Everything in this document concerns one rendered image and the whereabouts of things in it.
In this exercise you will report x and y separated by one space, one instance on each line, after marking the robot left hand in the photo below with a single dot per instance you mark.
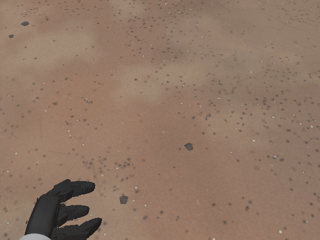
48 213

